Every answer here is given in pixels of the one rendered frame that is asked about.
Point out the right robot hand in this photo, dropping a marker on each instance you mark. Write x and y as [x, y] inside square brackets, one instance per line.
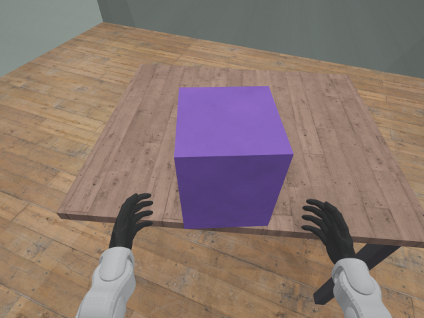
[334, 232]

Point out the robot left forearm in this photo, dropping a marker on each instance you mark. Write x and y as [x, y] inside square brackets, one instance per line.
[113, 282]

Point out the robot right forearm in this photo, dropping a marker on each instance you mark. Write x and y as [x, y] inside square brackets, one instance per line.
[356, 291]

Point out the left robot hand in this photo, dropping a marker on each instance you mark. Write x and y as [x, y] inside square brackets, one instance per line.
[125, 227]

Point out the table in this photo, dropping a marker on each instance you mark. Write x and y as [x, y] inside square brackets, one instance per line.
[339, 156]

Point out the carton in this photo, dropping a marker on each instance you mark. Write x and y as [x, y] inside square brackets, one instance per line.
[231, 154]

